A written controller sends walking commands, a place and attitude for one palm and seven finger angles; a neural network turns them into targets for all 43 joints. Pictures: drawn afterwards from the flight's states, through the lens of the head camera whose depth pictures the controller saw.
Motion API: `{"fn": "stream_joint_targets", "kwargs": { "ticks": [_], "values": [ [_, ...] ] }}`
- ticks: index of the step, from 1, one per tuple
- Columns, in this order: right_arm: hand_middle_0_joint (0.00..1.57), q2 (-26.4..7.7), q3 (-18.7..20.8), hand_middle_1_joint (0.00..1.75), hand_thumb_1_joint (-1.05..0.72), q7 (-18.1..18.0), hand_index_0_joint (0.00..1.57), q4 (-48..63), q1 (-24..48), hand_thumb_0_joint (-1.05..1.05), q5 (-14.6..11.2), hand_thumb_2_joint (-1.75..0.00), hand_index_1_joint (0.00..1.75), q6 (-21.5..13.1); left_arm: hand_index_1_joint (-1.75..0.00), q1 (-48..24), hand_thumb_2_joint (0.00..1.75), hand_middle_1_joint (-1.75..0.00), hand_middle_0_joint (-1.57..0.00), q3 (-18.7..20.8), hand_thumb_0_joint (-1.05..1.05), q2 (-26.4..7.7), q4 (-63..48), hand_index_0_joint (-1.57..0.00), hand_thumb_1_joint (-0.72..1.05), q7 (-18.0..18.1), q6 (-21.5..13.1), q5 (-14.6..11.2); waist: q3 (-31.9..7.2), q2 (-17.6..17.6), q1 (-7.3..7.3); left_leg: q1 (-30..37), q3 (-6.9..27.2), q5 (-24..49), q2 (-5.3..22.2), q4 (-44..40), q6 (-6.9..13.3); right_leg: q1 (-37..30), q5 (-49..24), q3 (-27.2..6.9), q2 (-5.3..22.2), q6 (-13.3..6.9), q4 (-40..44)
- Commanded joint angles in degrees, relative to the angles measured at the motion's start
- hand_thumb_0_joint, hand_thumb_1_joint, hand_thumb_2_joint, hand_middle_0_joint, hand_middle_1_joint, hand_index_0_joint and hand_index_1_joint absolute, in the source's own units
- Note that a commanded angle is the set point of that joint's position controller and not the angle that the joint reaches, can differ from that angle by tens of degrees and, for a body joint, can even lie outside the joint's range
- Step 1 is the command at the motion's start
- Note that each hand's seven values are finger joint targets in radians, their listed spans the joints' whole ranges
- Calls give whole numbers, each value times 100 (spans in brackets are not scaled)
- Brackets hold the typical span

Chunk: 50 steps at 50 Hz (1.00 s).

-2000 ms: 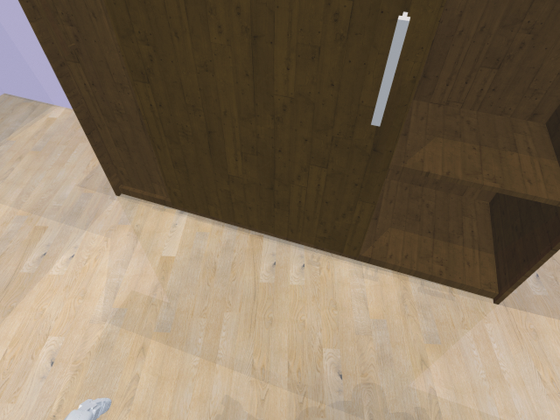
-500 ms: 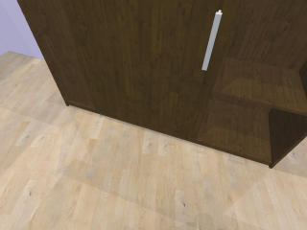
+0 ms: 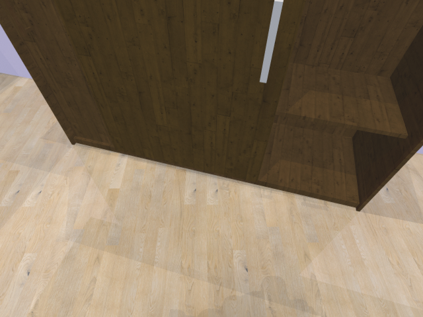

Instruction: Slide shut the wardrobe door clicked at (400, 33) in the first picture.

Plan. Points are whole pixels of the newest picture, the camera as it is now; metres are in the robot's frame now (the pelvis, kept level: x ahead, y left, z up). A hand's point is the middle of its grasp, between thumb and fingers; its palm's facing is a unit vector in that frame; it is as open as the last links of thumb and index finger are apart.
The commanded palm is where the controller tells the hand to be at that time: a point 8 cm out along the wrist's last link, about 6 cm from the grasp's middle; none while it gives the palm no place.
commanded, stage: walk to a spot facing it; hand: left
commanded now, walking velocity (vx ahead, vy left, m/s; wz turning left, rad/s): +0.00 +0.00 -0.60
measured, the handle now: (271, 42) +0.89 -0.12 +0.09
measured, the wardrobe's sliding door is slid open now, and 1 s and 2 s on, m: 0.55 0.55 0.55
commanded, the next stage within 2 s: turn to face it in 1.18 s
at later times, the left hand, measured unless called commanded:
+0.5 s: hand out of the picture +0.08 +0.17 -0.16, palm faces -0.18 -0.95 -0.27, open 7.4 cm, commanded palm none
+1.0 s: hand (136, 282) +0.22 +0.19 -0.17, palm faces -0.45 -0.87 -0.19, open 7.4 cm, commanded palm none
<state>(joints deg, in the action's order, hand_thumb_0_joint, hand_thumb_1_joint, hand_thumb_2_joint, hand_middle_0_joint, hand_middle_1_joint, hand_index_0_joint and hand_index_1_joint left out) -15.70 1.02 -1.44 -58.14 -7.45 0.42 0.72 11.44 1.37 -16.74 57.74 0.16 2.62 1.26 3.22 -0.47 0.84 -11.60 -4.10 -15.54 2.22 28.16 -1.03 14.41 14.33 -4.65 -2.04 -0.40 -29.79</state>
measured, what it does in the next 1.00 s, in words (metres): steps on the spot, turning right: left foot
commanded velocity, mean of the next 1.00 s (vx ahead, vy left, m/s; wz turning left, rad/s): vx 0.07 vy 0.00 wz -0.60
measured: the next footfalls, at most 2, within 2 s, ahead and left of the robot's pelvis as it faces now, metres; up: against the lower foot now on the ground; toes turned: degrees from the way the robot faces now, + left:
left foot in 0.78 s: +0.12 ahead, +0.11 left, +0.00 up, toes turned -22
right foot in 1.28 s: +0.08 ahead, -0.14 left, +0.00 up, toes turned -48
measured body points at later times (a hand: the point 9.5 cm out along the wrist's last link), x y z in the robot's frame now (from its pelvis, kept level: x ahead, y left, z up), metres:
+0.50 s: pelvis -0.02 -0.02 -0.01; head +0.01 -0.04 +0.44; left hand +0.09 +0.22 -0.14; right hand +0.01 -0.29 -0.16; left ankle +0.00 +0.13 -0.66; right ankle -0.02 -0.10 -0.74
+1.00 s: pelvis +0.07 +0.03 +0.01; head +0.10 +0.05 +0.45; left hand +0.24 +0.24 -0.15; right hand -0.01 -0.21 -0.12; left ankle +0.09 +0.12 -0.74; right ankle +0.00 -0.10 -0.65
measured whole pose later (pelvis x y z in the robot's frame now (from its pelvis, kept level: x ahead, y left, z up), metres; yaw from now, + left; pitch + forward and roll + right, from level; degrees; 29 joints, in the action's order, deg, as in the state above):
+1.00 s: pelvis +0.07 +0.03 +0.01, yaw -32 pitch -1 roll -2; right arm -9.6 0.4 -2.2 -52.7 -15.5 0.9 -1.4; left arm 15.7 6.4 -15.8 53.6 -1.9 3.4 1.9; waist 2.2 -3.4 1.3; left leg -7.7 -9.4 -17.0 3.6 25.6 1.6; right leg 31.2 19.0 0.4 0.4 3.4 -65.3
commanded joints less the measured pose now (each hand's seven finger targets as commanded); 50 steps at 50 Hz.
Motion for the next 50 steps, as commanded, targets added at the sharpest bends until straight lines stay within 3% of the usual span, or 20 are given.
{"fn": "stream_joint_targets", "kwargs": {
  "ticks": [1,7,10,12,15,16,17,18,20,24,33,35,37,38,39,40,42,45,47,50],
  "values": [
    [20,-847,287,30,-90,-52,20,521,-238,0,22,-90,30,-38,-30,38,90,-30,-20,238,0,-848,-660,-20,90,-7,-65,0,-521,-23,-117,65,371,295,677,78,165,490,-1267,-830,653,-227,25],
    [20,-685,380,30,-90,-44,20,682,-367,0,26,-90,30,-49,-30,-43,90,-30,-20,315,0,-701,-946,-20,90,-21,-50,16,-472,137,-171,38,426,-393,808,186,207,1228,-664,-999,449,-248,-284],
    [20,-907,470,30,-90,-32,20,756,-243,0,39,-90,30,-114,-30,47,90,-30,-20,327,0,-318,-1011,-20,90,-74,-32,-3,-468,1258,-62,-276,1211,-232,1882,-833,726,1196,453,101,-100,44,-2112],
    [20,-857,479,30,-90,-47,20,831,-91,0,69,-90,30,-172,-30,38,90,-30,-20,384,0,-239,-1089,-20,90,-110,-10,8,-403,1166,-26,-303,1015,948,2265,-826,1074,1201,1522,401,329,171,-2799],
    [20,-826,491,30,-90,-36,20,831,6,0,112,-90,30,-90,-30,701,90,-30,-20,420,0,-156,-905,-20,90,-137,-125,6,-528,433,319,-620,-200,1372,1599,1059,369,-93,267,664,334,72,-588],
    [20,-483,439,30,-90,9,20,904,-208,0,62,-90,30,-24,-30,934,90,-30,-20,506,0,-685,-850,-20,90,-69,-221,71,-450,-1239,352,-1591,-660,-236,777,2697,-122,-608,-1220,-884,1164,-220,688],
    [20,-207,366,30,-90,15,20,1157,-159,0,45,-90,30,-14,-30,1050,90,-30,-20,558,0,-1153,-891,-20,90,20,-251,25,-439,-2012,292,-2619,-173,-1969,121,3815,-321,-659,-2765,-2826,2339,-888,1146],
    [20,-357,387,30,-90,-13,20,1153,41,0,35,-90,30,33,-30,1055,90,-30,-20,559,0,-1019,-941,-20,90,72,-210,-19,-543,-1174,354,-2404,558,-1655,256,4013,-233,-399,-1414,-2727,2171,-1081,1319],
    [20,-439,400,30,-90,43,20,1079,95,0,91,-90,30,28,-30,398,90,-30,-20,510,0,-780,-1071,-20,90,57,-195,-16,-246,-750,117,-2480,626,-895,393,4051,-251,-78,493,-2538,1721,-1008,1523],
    [20,-391,376,30,-90,87,20,951,-97,0,131,-90,30,-7,-30,468,90,-30,-20,484,0,-650,-999,-20,90,14,-297,-23,-487,-546,40,-2286,449,-393,310,3497,-340,-478,305,-1923,1282,-951,1450],
    [20,-252,333,30,-90,125,20,1293,274,0,48,-90,30,-160,-30,852,90,-30,-20,531,0,-780,-862,-20,90,-34,-339,20,-364,-795,246,-1649,331,-663,-37,1662,-250,-415,633,-2244,1163,-1098,1556],
    [20,-235,321,30,-90,99,20,1298,75,0,7,-90,30,-220,-30,697,90,-30,-20,554,0,-792,-907,-20,90,-26,-321,32,-352,-867,149,-954,349,-779,-130,939,-180,-1,445,-2331,1118,-1040,1375],
    [20,-262,306,30,-90,22,20,1087,-605,0,-14,-90,30,-272,-30,369,90,-30,-20,561,0,-750,-971,-20,90,-36,-256,-15,-474,-770,-183,388,230,-59,-249,-295,-150,658,177,-1968,695,-685,793],
    [20,-543,332,30,-90,-52,20,946,-1059,0,-12,-90,30,-322,-30,318,90,-30,-20,504,0,-481,-1046,-20,90,-53,-245,-40,-664,-133,-374,1489,707,-216,324,-836,-29,1463,485,-1599,278,-419,84],
    [20,-1200,455,30,-90,-77,20,916,-1311,0,66,-90,30,-307,-30,478,90,-30,-20,436,0,-84,-1124,-20,90,-119,-220,-84,-695,1675,-459,2015,2549,-1111,1931,-1459,422,2589,1773,-566,-498,-64,-1360],
    [20,-1378,462,30,-90,-64,20,1045,-1401,0,37,-90,30,-239,-30,275,90,-30,-20,465,0,-206,-1273,-20,90,-137,-262,-24,-364,1429,-457,1252,3088,-1214,2714,-1703,879,2642,1986,82,-136,140,-2344],
    [20,-838,305,30,-90,-56,20,1062,-811,0,106,-90,30,-237,-30,252,90,-30,-20,546,0,-292,-999,-20,90,-196,-171,67,262,969,-170,10,2207,-1139,2077,-1876,688,2261,1278,158,194,204,-3306],
    [20,-425,158,30,-90,-109,20,1017,-603,0,63,-90,30,-300,-30,597,90,-30,-20,509,0,-100,-763,-20,90,-273,-77,45,158,998,63,92,605,1397,1391,-1410,457,2087,394,380,325,336,-3848],
    [20,-372,167,30,-90,-133,20,849,-942,0,63,-90,30,-338,-30,489,90,-30,-20,464,0,14,-785,-20,90,-263,-44,30,-42,1008,-16,580,257,2855,1383,-1069,584,2163,385,482,340,392,-3819],
    [20,-369,219,30,-90,-142,20,657,-1255,0,50,-90,30,-330,-30,113,90,-30,-20,431,0,77,-869,-20,90,-250,1,16,-47,823,-132,919,77,3499,1506,-906,692,2295,290,610,413,422,-3560]
  ]
}}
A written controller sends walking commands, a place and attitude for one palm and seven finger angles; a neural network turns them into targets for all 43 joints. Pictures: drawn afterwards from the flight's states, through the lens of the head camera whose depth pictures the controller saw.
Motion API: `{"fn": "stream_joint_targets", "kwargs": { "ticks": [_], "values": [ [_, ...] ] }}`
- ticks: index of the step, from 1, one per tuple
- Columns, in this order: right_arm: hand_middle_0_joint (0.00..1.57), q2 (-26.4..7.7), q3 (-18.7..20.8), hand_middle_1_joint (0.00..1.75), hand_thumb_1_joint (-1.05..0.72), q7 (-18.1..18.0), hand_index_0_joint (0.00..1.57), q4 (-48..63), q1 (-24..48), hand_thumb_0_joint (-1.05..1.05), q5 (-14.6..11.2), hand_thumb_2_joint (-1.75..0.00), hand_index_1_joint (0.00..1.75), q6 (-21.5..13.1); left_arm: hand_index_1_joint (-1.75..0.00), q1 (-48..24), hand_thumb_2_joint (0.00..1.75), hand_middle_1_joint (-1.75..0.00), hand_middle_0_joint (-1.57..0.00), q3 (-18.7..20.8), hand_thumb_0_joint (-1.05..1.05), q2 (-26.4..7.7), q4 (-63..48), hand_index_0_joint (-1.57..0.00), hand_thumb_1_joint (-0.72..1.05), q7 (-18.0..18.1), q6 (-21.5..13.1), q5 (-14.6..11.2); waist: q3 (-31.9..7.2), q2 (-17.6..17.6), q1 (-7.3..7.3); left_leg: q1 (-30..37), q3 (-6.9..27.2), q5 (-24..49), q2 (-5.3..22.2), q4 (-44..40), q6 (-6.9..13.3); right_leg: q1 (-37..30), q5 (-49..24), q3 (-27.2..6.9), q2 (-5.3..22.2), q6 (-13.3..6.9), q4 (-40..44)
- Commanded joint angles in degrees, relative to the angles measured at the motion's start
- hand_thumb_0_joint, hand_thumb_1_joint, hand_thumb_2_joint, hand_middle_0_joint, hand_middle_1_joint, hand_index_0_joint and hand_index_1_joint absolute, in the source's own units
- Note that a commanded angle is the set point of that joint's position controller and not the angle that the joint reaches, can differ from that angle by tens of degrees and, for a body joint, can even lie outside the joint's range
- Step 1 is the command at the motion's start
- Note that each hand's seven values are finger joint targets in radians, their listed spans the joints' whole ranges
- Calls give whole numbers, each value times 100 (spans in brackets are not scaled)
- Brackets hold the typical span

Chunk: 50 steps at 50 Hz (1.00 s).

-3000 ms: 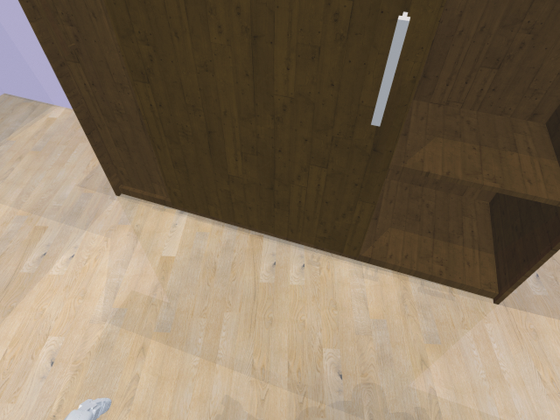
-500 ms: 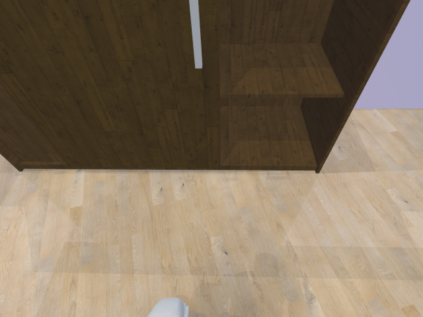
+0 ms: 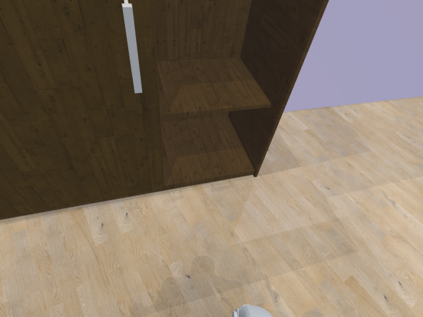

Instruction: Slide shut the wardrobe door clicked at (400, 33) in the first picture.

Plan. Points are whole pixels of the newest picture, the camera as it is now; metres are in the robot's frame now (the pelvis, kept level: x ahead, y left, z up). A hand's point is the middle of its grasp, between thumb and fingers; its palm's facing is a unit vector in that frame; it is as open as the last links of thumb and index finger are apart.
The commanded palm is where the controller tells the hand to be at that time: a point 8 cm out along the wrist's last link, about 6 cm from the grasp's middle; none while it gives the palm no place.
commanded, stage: walk to a spot facing it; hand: left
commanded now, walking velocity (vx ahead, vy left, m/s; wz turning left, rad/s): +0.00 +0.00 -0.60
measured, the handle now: (132, 50) +0.78 +0.31 +0.08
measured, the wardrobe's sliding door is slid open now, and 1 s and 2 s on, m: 0.55 0.55 0.55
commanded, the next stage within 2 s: turn to face it in 0.18 s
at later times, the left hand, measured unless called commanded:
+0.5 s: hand (166, 277) +0.23 +0.11 -0.16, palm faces -0.23 -0.95 -0.22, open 7.4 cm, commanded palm none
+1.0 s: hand out of the picture +0.12 +0.21 -0.17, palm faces +0.14 -0.95 -0.27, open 7.4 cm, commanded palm none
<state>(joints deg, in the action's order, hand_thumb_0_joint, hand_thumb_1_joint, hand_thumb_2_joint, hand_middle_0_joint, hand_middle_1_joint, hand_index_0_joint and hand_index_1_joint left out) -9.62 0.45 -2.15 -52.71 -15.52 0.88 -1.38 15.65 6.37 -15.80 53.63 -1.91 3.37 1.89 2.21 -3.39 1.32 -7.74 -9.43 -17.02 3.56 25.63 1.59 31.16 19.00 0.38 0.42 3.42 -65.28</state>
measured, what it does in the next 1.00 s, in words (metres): steps on the spot: right foot, then left foot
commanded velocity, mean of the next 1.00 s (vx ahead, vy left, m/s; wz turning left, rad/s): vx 0.00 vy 0.00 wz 0.28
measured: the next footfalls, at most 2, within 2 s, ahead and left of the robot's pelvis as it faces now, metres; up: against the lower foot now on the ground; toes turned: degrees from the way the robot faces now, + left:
right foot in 0.28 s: +0.10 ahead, -0.14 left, +0.00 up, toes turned -16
left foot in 0.66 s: +0.15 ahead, +0.07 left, +0.00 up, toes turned +3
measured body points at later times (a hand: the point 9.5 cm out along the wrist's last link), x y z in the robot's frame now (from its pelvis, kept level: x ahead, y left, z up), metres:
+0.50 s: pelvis +0.07 -0.04 -0.01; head +0.08 -0.05 +0.44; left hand +0.24 +0.16 -0.14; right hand +0.01 -0.27 -0.17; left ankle +0.09 +0.11 -0.69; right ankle +0.06 -0.13 -0.74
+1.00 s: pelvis +0.09 -0.01 +0.00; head +0.12 +0.01 +0.45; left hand +0.12 +0.26 -0.15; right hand +0.16 -0.26 -0.14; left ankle +0.11 +0.07 -0.74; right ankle +0.08 -0.19 -0.68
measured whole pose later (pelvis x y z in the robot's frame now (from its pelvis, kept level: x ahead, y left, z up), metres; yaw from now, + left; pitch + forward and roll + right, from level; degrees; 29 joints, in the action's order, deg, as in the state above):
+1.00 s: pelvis +0.09 -0.01 +0.00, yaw +5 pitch +1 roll -2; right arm -10.9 3.3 -0.9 -54.4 -13.3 1.0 1.1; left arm 12.3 5.8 -14.7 55.6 1.3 3.3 1.1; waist 3.2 -0.9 -0.8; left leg -16.4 1.2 -10.5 -2.1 26.1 3.3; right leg 25.7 22.3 -0.5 4.1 5.2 -56.3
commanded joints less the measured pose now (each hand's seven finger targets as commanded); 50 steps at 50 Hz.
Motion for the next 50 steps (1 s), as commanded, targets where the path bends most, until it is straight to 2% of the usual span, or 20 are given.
{"fn": "stream_joint_targets", "kwargs": {
  "ticks": [1,8,10,12,13,14,15,16,18,21,23,27,31,32,33,34,35,37,40,50],
  "values": [
    [20,-981,292,30,-90,-73,20,60,-494,0,11,-90,30,-114,-30,-454,90,-30,-20,-75,0,10,-496,-20,90,-43,-62,-46,58,1158,-199,591,574,3665,1435,-619,481,626,-156,114,240,42,192],
    [20,-1094,443,30,-90,-7,20,-218,-694,0,66,-90,30,-23,-30,-1273,90,-30,-20,-132,0,97,-718,-20,90,-38,-115,-39,122,1386,-435,503,44,3904,1638,-153,489,-296,107,561,170,-179,1945],
    [20,-1166,484,30,-90,20,20,-209,-635,0,56,-90,30,1,-30,-1120,90,-30,-20,-122,0,-5,-708,-20,90,-7,-171,-33,-58,1353,-304,555,-43,4429,1694,300,375,-760,157,660,32,-306,2454],
    [20,-1219,496,30,-90,77,20,-106,-580,0,-18,-90,30,11,-30,-214,90,-30,-20,-40,0,-331,-505,-20,90,43,-332,-16,-701,844,219,-115,-383,4292,1561,2005,-84,-2550,-1081,494,96,-523,3783],
    [20,-896,417,30,-90,142,20,107,-668,0,-85,-90,30,37,-30,398,90,-30,-20,87,0,-1033,-344,-20,90,138,-416,2,-1348,-705,403,-1875,-606,907,853,3621,-475,-4286,-3336,-1401,1555,-1105,3914],
    [20,-746,391,30,-90,64,20,281,-427,0,-68,-90,30,65,-30,662,90,-30,-20,129,0,-1312,-203,-20,90,212,-391,-154,-1581,-1000,417,-2673,93,-2073,231,4850,-613,-4349,-5788,-2333,2525,-1785,3826],
    [20,-744,354,30,-90,3,20,280,-173,0,-71,-90,30,126,-30,548,90,-30,-20,110,0,-1093,-265,-20,90,313,-337,-175,-1575,-687,431,-2516,818,-1820,376,4868,-475,-3786,-5024,-2003,2276,-1798,3953],
    [20,-640,350,30,-90,6,20,177,-44,0,-48,-90,30,177,-30,100,90,-30,-20,41,0,-926,-339,-20,90,344,-298,-131,-1051,-500,269,-2558,870,-1560,417,4987,-455,-3121,-3804,-1900,2092,-1783,4187],
    [20,-529,308,30,-90,37,20,-171,-378,0,41,-90,30,299,-30,-620,90,-30,-20,-133,0,-492,-460,-20,90,383,-309,-81,-516,-46,-186,-2166,871,-862,417,4676,-460,-1972,-2694,-1056,1649,-1485,4534],
    [20,-326,236,30,-90,75,20,-480,-1026,0,38,-90,30,359,-30,-959,90,-30,-20,-257,0,-291,-402,-20,90,367,-379,-35,-390,-306,-516,-1426,764,-468,271,3572,-412,-1229,-1699,-123,1246,-1205,4735],
    [20,-291,216,30,-90,102,20,-467,-803,0,21,-90,30,350,-30,-786,90,-30,-20,-269,0,-237,-309,-20,90,339,-362,-53,-158,-473,-326,-1422,625,-486,136,2966,-400,-1300,-1318,-123,1242,-1186,4861],
    [20,-293,240,30,-90,138,20,-268,-217,0,-3,-90,30,292,-30,-388,90,-30,-20,-174,0,-380,-135,-20,90,372,-355,-45,7,-412,-68,-1582,493,-727,52,2233,-412,-1849,-2372,-174,1646,-1331,4581],
    [20,-330,283,30,-90,176,20,-259,-475,0,9,-90,30,255,-30,-403,90,-30,-20,-94,0,-404,-158,-20,90,405,-314,-86,-159,-213,-246,-843,352,198,34,811,-355,-1866,-2372,278,1665,-951,3755],
    [20,-513,328,30,-90,189,20,-262,-668,0,21,-90,30,221,-30,-336,90,-30,-20,-89,0,-275,-194,-20,90,390,-273,-116,-267,386,-325,-306,732,1214,270,229,-194,-1449,-1774,569,1422,-643,3099],
    [20,-1015,423,30,-90,177,20,-184,-781,0,69,-90,30,176,-30,-143,90,-30,-20,-112,0,53,-332,-20,90,366,-231,-159,-319,1888,-321,58,2433,2822,1432,-280,427,-511,81,935,669,-181,2000],
    [20,-1260,484,30,-90,127,20,-180,-907,0,82,-90,30,194,-30,-459,90,-30,-20,-178,0,131,-515,-20,90,371,-219,-121,-227,2168,-463,-73,3384,3336,2095,-844,1066,-20,1859,627,279,-48,708],
    [20,-1313,499,30,-90,71,20,-227,-988,0,80,-90,30,162,-30,-624,90,-30,-20,-151,0,84,-533,-20,90,405,-181,-72,-365,1958,-506,-175,3504,2786,2048,-877,1105,119,1727,128,359,-113,70],
    [20,-1070,434,30,-90,37,20,-109,-481,0,71,-90,30,129,-30,-730,90,-30,-20,-84,0,37,-435,-20,90,332,-239,-59,-311,1183,-349,-109,2902,2227,1459,-788,894,398,767,-138,447,-78,-328],
    [20,-1018,416,30,-90,34,20,55,-97,0,28,-90,30,76,-30,-431,90,-30,-20,-58,0,-6,-229,-20,90,272,-221,-87,-558,955,-208,5,2129,2500,967,-734,678,128,153,-40,473,48,-91],
    [20,-1302,579,30,-90,105,20,142,-27,0,51,-90,30,215,-30,-609,90,-30,-20,-95,0,-128,-372,-20,90,302,-154,-110,-475,1187,-386,-32,2780,1743,891,-700,907,-295,528,-24,275,138,1380]
  ]
}}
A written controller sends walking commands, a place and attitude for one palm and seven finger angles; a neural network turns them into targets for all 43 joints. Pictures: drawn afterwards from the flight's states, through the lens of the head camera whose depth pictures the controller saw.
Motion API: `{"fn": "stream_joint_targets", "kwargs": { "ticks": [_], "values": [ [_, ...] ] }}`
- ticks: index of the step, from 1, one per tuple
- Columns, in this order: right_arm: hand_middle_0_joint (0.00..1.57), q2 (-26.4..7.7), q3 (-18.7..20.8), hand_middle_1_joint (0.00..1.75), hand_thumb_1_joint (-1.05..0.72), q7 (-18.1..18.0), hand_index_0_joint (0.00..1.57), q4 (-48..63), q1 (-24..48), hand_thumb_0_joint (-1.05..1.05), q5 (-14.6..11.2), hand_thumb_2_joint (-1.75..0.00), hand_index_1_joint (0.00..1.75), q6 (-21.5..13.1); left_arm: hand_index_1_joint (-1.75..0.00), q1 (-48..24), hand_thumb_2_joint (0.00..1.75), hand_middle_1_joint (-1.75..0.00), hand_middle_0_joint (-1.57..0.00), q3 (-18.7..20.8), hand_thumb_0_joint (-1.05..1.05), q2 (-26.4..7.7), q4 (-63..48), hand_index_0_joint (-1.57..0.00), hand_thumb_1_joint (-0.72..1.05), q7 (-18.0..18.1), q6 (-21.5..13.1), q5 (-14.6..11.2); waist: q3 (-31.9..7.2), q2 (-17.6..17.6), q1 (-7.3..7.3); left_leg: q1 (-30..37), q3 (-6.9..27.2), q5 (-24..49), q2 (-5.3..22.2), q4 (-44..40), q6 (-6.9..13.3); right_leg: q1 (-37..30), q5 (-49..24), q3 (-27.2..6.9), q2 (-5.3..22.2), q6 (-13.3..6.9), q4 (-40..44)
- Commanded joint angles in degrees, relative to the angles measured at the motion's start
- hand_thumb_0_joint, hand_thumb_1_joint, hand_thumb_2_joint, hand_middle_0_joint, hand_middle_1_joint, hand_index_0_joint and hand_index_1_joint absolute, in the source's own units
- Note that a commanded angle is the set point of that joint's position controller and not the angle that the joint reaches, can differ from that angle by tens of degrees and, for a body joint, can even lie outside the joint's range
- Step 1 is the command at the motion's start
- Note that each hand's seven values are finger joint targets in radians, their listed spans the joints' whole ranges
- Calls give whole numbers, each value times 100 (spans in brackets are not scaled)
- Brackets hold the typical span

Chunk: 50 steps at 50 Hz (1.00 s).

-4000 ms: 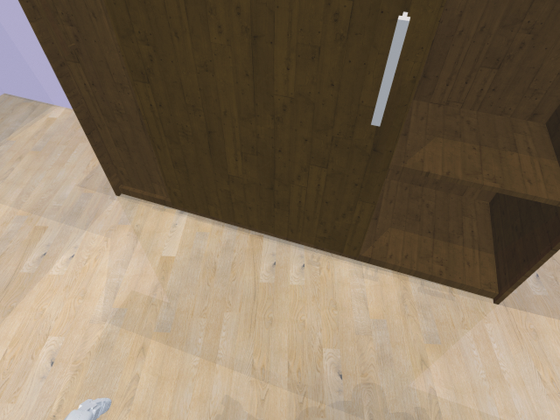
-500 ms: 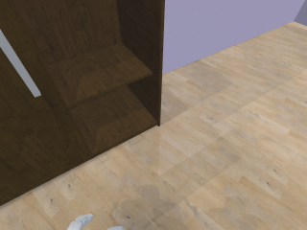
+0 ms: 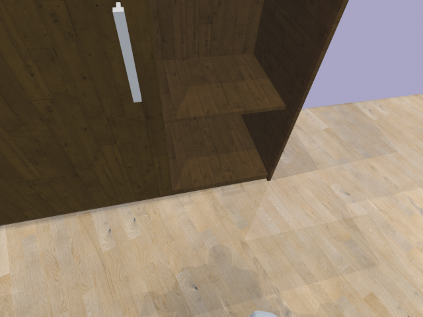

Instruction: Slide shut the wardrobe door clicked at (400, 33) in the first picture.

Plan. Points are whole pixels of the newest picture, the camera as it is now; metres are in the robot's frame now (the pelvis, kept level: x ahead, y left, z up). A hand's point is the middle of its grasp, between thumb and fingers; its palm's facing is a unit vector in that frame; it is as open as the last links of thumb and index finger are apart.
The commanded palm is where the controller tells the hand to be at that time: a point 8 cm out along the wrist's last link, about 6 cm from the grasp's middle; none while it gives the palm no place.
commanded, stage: turn to face it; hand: left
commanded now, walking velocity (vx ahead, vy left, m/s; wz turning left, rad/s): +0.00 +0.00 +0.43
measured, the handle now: (128, 56) +0.72 +0.26 +0.08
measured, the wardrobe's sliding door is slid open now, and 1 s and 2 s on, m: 0.55 0.55 0.55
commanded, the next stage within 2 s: take the last steps up to it in 0.30 s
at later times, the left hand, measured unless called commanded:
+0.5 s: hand out of the picture -0.04 +0.14 -0.16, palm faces +0.28 -0.93 -0.24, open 7.3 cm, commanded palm none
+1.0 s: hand out of the picture +0.08 +0.20 -0.18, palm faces +0.25 -0.96 -0.15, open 7.4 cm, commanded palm none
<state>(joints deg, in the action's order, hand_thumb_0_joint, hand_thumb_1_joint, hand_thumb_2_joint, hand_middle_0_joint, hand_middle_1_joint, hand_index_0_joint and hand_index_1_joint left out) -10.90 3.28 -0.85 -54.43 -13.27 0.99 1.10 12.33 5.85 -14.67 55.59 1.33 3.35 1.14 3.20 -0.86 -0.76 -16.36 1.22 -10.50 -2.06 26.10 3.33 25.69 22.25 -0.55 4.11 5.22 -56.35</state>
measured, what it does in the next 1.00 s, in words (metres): steps on the spot: right foot, then left foot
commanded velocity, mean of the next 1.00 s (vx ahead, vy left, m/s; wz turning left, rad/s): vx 0.19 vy -0.03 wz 0.11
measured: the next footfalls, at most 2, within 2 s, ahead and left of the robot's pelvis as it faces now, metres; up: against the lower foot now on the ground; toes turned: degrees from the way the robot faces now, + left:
right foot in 0.18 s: +0.04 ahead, -0.15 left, +0.00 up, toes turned +4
left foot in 0.62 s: -0.03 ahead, +0.09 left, +0.00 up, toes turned +20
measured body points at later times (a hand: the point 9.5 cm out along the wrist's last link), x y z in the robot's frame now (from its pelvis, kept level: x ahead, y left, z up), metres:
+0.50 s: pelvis -0.02 -0.05 +0.00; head +0.01 -0.06 +0.45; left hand -0.05 +0.19 -0.14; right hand +0.12 -0.28 -0.15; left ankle -0.07 +0.09 -0.69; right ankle +0.00 -0.16 -0.74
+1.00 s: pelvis +0.08 +0.02 -0.01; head +0.10 +0.04 +0.44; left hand +0.07 +0.25 -0.17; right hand +0.04 -0.22 -0.15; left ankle -0.07 +0.07 -0.74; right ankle +0.21 -0.09 -0.69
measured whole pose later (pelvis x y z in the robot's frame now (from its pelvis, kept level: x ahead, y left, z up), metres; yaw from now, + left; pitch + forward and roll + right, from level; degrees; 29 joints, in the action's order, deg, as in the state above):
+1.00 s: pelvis +0.08 +0.02 -0.01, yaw +14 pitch -1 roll +0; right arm -7.1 1.4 -2.5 -64.9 -25.5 1.2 -3.2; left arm 11.1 3.6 -10.9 61.0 -1.3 1.0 1.5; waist 3.9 -2.2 -1.4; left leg 5.1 -6.1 -20.7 -0.3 16.5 1.4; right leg 32.8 11.6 4.6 5.3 1.3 -50.8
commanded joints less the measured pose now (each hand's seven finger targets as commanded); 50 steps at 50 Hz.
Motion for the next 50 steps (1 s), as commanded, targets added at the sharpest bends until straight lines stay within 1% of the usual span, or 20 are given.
{"fn": "stream_joint_targets", "kwargs": {
  "ticks": [1,5,7,8,9,10,12,13,20,26,29,30,31,32,33,34,37,39,46,50],
  "values": [
    [20,-1205,308,30,-90,-16,20,345,-181,0,49,-90,30,-12,-30,-241,90,-30,-20,-57,0,-228,-586,-20,90,-18,-148,-45,-555,963,-155,627,1801,908,1434,-752,731,41,241,77,-137,-74,662],
    [20,-1254,340,30,-90,27,20,484,178,0,56,-90,30,48,-30,268,90,-30,-20,-93,0,-250,-549,-20,90,10,-203,-62,-563,1066,72,18,1907,791,1230,-495,597,-942,-109,165,-365,-197,1858],
    [20,-1065,322,30,-90,61,20,587,294,0,-5,-90,30,62,-30,696,90,-30,-20,-58,0,-411,-478,-20,90,47,-287,-36,-662,599,292,-802,1634,110,845,117,226,-2130,-918,14,-128,-263,3351],
    [20,-672,269,30,-90,92,20,663,174,0,-56,-90,30,65,-30,754,90,-30,-20,26,0,-873,-526,-20,90,84,-355,60,-582,-857,305,-1805,867,-1118,117,1350,-226,-2622,-293,-1408,1170,-678,4217],
    [20,-612,268,30,-90,77,20,786,171,0,8,-90,30,57,-30,540,90,-30,-20,36,0,-1213,-677,-20,90,64,-334,56,-421,-1618,262,-2024,257,-2171,-295,2635,-477,-1995,-627,-2347,2261,-1216,4393],
    [20,-864,313,30,-90,64,20,742,300,0,70,-90,30,138,-30,379,90,-30,-20,62,0,-1021,-746,-20,90,109,-349,10,-375,-1488,241,-1806,522,-2125,-18,3430,-437,-1419,-767,-2278,2234,-1369,4428],
    [20,-798,315,30,-90,139,20,500,243,0,63,-90,30,187,-30,-130,90,-30,-20,-53,0,-668,-797,-20,90,71,-386,16,142,-730,-41,-1701,395,-1367,186,4218,-489,-959,-1118,-1250,1511,-1252,4169],
    [20,-736,287,30,-90,163,20,415,123,0,63,-90,30,191,-30,-202,90,-30,-20,-94,0,-565,-802,-20,90,60,-417,15,135,-692,-99,-1680,265,-1112,227,4324,-545,-1050,-1465,-801,1322,-1203,4044],
    [20,-550,154,30,-90,141,20,372,644,0,11,-90,30,174,-30,754,90,-30,-20,-101,0,-608,-391,-20,90,60,-446,61,-145,-862,319,-1355,-151,-1434,299,3108,-708,-1966,-2972,-374,1363,-1341,3733],
    [20,-395,37,30,-90,198,20,348,799,0,25,-90,30,1,-30,1152,90,-30,-20,-101,0,-649,49,-20,90,-18,-496,112,-118,-1137,496,-765,-508,-1683,365,1622,-445,-1972,-493,-650,1471,-1366,4261],
    [20,-308,-19,30,-90,151,20,6,-7,0,28,-90,30,-149,-30,867,90,-30,-20,-121,0,-574,179,-20,90,-48,-477,38,-204,-819,106,782,-809,-833,239,-82,-322,-1174,248,-137,1047,-1034,3846],
    [20,-504,17,30,-90,107,20,-156,-405,0,15,-90,30,-210,-30,811,90,-30,-20,-161,0,-383,182,-20,90,-67,-463,-3,-281,-67,-67,1664,-440,-833,503,-608,-255,-507,487,170,798,-804,3226],
    [20,-967,115,30,-90,50,20,-310,-868,0,71,-90,30,-245,-30,755,90,-30,-20,-246,0,-19,74,-20,90,-119,-448,-24,-267,1314,-271,2274,1130,-1537,1644,-1011,169,554,606,774,192,-498,1980],
    [20,-1325,178,30,-90,11,20,-383,-1281,0,84,-90,30,-220,-30,456,90,-30,-20,-309,0,126,-104,-20,90,-135,-480,23,3,1738,-449,2231,2171,-1607,2494,-1543,655,1325,1032,930,-98,-428,870],
    [20,-1196,148,30,-90,-48,20,-483,-1329,0,91,-90,30,-240,-30,85,90,-30,-20,-273,0,-25,-139,-20,90,-111,-443,86,224,1627,-545,1927,2271,-1704,2526,-1738,710,1479,930,493,8,-470,86],
    [20,-1005,82,30,-90,-78,20,-445,-1105,0,69,-90,30,-257,-30,20,90,-30,-20,-227,0,-73,-67,-20,90,-151,-438,66,557,1401,-393,1551,1973,-1514,2372,-1785,699,1564,511,277,124,-491,-348],
    [20,-552,-16,30,-90,-113,20,-394,-777,0,35,-90,30,-412,-30,375,90,-30,-20,-210,0,27,281,-20,90,-258,-453,65,557,746,-67,1370,814,249,1815,-1670,515,1222,-469,256,227,-404,-616],
    [20,-534,-42,30,-90,-137,20,-475,-900,0,1,-90,30,-478,-30,527,90,-30,-20,-224,0,90,374,-20,90,-255,-411,42,380,806,25,1572,350,1262,1658,-1540,494,1196,-731,299,167,-348,-688],
    [20,-462,-52,30,-90,-201,20,-835,-1513,0,29,-90,30,-543,-30,-410,90,-30,-20,-240,0,194,125,-20,90,-297,-381,17,597,699,-109,2003,100,2337,1778,-1401,522,1640,-1100,431,241,-365,278],
    [20,-506,-34,30,-90,-187,20,-981,-1652,0,90,-90,30,-519,-30,-997,90,-30,-20,-255,0,227,-64,-20,90,-313,-421,-22,776,830,-234,1670,4,2484,1839,-1266,481,884,-1005,588,119,-573,1358]
  ]
}}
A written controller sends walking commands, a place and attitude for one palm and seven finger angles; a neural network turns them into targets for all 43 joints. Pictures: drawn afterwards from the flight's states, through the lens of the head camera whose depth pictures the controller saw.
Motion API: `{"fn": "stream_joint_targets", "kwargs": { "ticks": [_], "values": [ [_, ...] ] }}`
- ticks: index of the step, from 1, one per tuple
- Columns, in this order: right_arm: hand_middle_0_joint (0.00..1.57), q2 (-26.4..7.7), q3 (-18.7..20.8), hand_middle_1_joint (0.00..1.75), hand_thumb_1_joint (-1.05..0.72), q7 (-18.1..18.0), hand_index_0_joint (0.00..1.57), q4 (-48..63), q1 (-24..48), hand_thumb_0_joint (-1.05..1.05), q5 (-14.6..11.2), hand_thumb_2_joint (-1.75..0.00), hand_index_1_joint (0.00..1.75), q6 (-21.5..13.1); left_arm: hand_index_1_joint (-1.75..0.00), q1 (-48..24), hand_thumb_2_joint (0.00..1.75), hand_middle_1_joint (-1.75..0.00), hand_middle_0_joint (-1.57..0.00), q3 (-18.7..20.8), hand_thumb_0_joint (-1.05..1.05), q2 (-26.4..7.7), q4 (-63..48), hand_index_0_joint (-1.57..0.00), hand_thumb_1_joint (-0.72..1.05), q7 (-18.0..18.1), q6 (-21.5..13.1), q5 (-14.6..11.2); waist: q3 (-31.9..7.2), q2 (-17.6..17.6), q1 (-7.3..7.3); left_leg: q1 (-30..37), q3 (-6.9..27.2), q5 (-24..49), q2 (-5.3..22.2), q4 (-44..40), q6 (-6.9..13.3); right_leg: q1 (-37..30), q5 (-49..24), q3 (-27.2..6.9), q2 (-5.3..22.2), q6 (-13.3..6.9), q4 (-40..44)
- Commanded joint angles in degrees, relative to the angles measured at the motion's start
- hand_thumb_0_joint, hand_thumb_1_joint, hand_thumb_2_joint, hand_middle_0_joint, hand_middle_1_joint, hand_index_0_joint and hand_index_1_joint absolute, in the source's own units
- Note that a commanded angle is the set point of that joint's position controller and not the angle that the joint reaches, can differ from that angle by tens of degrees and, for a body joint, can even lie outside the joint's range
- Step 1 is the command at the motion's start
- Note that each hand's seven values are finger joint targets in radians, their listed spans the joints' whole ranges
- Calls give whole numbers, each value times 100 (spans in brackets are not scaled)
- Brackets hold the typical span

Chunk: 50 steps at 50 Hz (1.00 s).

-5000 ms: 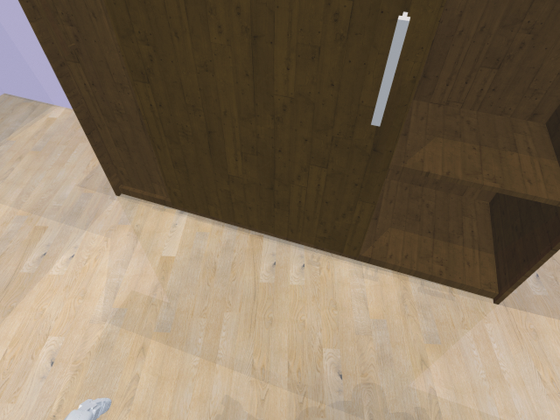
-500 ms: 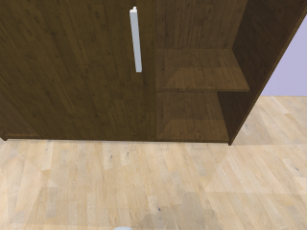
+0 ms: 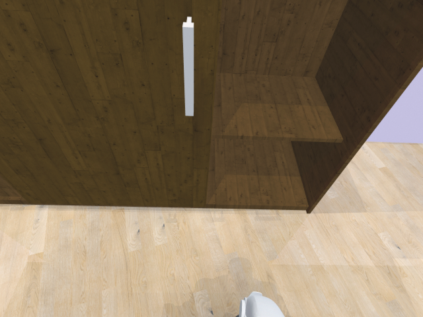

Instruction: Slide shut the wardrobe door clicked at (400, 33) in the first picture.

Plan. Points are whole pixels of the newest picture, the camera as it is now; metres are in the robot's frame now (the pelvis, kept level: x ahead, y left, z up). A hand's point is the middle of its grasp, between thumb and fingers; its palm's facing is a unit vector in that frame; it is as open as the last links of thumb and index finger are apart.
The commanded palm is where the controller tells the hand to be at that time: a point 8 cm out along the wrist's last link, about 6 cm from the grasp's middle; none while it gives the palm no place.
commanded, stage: take the last steps up to it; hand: left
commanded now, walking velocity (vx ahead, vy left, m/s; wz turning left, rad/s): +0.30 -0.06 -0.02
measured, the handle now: (189, 71) +0.68 +0.09 +0.09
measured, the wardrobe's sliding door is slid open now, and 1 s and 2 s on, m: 0.55 0.55 0.55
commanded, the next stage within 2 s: come to a stop and stand still in 0.30 s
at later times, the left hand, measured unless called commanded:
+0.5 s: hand (150, 293) +0.20 +0.14 -0.18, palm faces +0.08 -0.98 -0.17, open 7.3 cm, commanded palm none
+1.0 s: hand (158, 283) +0.21 +0.12 -0.16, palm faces +0.05 -0.96 -0.29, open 7.4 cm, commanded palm none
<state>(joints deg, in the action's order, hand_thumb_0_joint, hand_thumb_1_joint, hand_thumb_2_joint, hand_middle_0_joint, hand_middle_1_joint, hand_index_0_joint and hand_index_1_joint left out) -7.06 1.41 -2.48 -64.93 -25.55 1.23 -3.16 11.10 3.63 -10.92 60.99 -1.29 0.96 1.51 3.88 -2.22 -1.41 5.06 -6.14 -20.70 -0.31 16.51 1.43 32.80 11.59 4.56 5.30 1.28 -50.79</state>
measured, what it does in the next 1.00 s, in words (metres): walks ahead: right foot, then left foot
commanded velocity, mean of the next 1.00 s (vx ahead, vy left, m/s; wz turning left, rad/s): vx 0.00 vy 0.01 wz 0.02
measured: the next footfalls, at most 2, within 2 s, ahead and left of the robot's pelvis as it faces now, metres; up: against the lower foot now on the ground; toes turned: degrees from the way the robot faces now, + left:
right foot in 0.12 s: +0.20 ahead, -0.14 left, +0.00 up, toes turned -7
left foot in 0.52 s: +0.32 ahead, +0.08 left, +0.00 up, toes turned +7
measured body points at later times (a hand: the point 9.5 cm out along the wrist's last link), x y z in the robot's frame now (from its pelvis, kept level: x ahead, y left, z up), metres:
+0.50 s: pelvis +0.20 -0.03 +0.00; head +0.21 -0.02 +0.45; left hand +0.19 +0.19 -0.17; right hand +0.27 -0.28 -0.14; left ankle +0.27 +0.08 -0.73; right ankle +0.16 -0.13 -0.74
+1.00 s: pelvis +0.19 -0.08 +0.00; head +0.20 -0.11 +0.44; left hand +0.21 +0.17 -0.14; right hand +0.26 -0.32 -0.17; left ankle +0.24 +0.07 -0.71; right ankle +0.17 -0.20 -0.74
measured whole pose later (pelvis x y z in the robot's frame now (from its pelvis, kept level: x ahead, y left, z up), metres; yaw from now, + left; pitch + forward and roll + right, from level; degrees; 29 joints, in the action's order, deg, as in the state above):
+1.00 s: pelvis +0.19 -0.08 +0.00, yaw -1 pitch +0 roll +1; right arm -12.0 4.4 -0.2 -58.8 -9.9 0.9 4.3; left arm 15.8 2.3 -9.6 58.4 1.9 0.8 1.8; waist 1.4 2.7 1.2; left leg -24.5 -1.0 -20.9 1.9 43.1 -1.1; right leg 13.5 19.8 0.9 2.5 0.3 -33.6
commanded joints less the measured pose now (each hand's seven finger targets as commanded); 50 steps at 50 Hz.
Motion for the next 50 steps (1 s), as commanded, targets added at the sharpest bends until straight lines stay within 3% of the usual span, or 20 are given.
{"fn": "stream_joint_targets", "kwargs": {
  "ticks": [1,3,5,6,7,8,10,14,20,23,26,29,32,36,41,43,44,45,47,50],
  "values": [
    [20,-926,163,30,-90,-24,20,41,-383,0,71,-90,30,-83,-30,-824,90,-30,-20,-20,0,-121,-602,-20,90,-48,-196,-62,657,975,-96,-551,672,3739,1681,-227,663,-119,106,119,-92,-248,972],
    [20,-1050,184,30,-90,-21,20,32,-270,0,51,-90,30,-64,-30,-318,90,-30,-20,13,0,-208,-474,-20,90,-23,-245,-57,347,1021,166,-628,502,4867,1641,442,593,-1066,235,340,-381,-400,1302],
    [20,-1040,205,30,-90,23,20,55,-180,0,-12,-90,30,-56,-30,1150,90,-30,-20,130,0,-538,-36,-20,90,29,-356,-20,-463,453,802,-1283,251,4713,1222,2208,311,-3133,-304,317,-512,-559,1998],
    [20,-777,185,30,-90,87,20,104,-366,0,-94,-90,30,-84,-30,1945,90,-30,-20,271,0,-1031,174,-20,90,113,-434,30,-1205,-494,1060,-2478,-54,2726,686,3921,101,-4516,-493,-1198,792,-1002,2271],
    [20,-481,147,30,-90,56,20,270,-455,0,-142,-90,30,-95,-30,2217,90,-30,-20,326,0,-1454,211,-20,90,148,-428,-56,-1590,-1157,892,-3480,143,-1306,17,5766,-29,-4865,-1202,-3281,2114,-1645,2976],
    [20,-582,168,30,-90,82,20,340,-68,0,-150,-90,30,-51,-30,1802,90,-30,-20,330,0,-1435,68,-20,90,165,-408,-110,-1501,-875,921,-3576,745,-1160,313,6302,87,-4128,19,-3427,2103,-1740,3462],
    [20,-487,229,30,-90,140,20,476,455,0,-40,-90,30,45,-30,653,90,-30,-20,167,0,-790,-249,-20,90,225,-369,-104,-185,265,435,-3703,819,-214,728,6184,146,-2320,1053,-2322,1611,-1451,3837],
    [20,-226,156,30,-90,184,20,327,-67,0,45,-90,30,255,-30,293,90,-30,-20,-23,0,-291,-319,-20,90,235,-492,-34,-55,-271,-134,-3103,493,264,792,4879,-101,-1366,-357,-722,940,-1111,4046],
    [20,-172,112,30,-90,259,20,678,768,0,8,-90,30,157,-30,700,90,-30,-20,6,0,-466,-159,-20,90,213,-510,-14,-216,-313,95,-2886,158,438,620,2839,-196,-1989,-1408,-509,895,-1223,3725],
    [20,-230,-2,30,-90,167,20,589,891,0,-17,-90,30,132,-30,631,90,-30,-20,-85,0,-338,-73,-20,90,277,-414,-61,-233,-274,41,-2066,212,1194,447,1610,-274,-2118,-2580,-243,587,-900,3093],
    [20,-839,53,30,-90,83,20,467,627,0,-32,-90,30,97,-30,1079,90,-30,-20,-180,0,-134,12,-20,90,385,-256,-124,-611,812,107,-790,951,5328,1366,1052,121,-1808,-801,-123,9,-230,2328],
    [20,-1206,170,30,-90,-87,20,561,835,0,-89,-90,30,261,-30,1156,90,-30,-20,-122,0,-430,-60,-20,90,427,-21,-124,-600,1884,79,-966,1603,6939,2164,455,871,-1606,2000,-146,-342,-12,699],
    [20,-1327,310,30,-90,-130,20,754,1213,0,-12,-90,30,390,-30,939,90,-30,-20,-2,0,-421,-200,-20,90,394,72,-73,-691,1195,71,-841,1379,6468,2190,655,1114,-918,2212,-528,-354,-21,-748],
    [20,-1321,400,30,-90,-95,20,981,1624,0,-5,-90,30,421,-30,839,90,-30,-20,103,0,-332,-424,-20,90,337,141,-87,-1174,848,158,-991,1049,5083,1995,709,973,-827,1795,-642,-363,87,-1078],
    [20,-1251,435,30,-90,54,20,1073,1858,0,40,-90,30,473,-30,1051,90,-30,-20,42,0,-137,-461,-20,90,308,104,-69,-1094,1330,241,-1880,1102,2096,1682,403,735,-1763,1432,-210,-346,-40,774],
    [20,-1075,409,30,-90,132,20,1048,1867,0,-8,-90,30,506,-30,1508,90,-30,-20,11,0,-212,-257,-20,90,328,14,-27,-971,867,443,-2609,868,218,1214,693,310,-2651,376,-90,-336,-50,2267],
    [20,-729,357,30,-90,181,20,1062,1723,0,-67,-90,30,526,-30,1454,90,-30,-20,0,0,-506,-270,-20,90,353,-59,39,-719,-129,400,-2937,531,-521,606,1412,-49,-2505,768,-837,215,-195,3171],
    [20,-413,277,30,-90,237,20,1163,1648,0,-85,-90,30,558,-30,932,90,-30,-20,10,0,-964,-474,-20,90,354,-112,52,-282,-1197,211,-3167,310,-722,171,2124,-327,-1682,1666,-2258,1308,-634,3995],
    [20,-669,308,30,-90,265,20,1229,2013,0,-12,-90,30,637,-30,389,90,-30,-20,72,0,-1175,-639,-20,90,355,-124,31,211,-1252,301,-2966,808,-510,248,3012,-226,-663,2145,-2767,1492,-921,4394],
    [20,-799,313,30,-90,295,20,901,1404,0,-10,-90,30,546,-30,107,90,-30,-20,45,0,-901,-599,-20,90,339,-170,4,187,-753,108,-3045,695,66,250,3327,-257,-1350,729,-1762,1080,-783,3902]
  ]
}}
